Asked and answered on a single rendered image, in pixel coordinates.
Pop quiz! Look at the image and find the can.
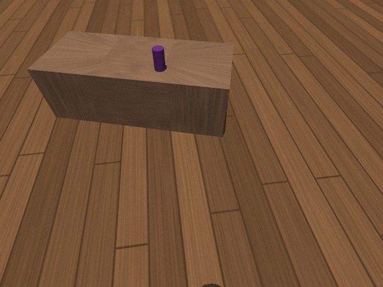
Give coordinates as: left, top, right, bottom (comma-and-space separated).
152, 45, 166, 72

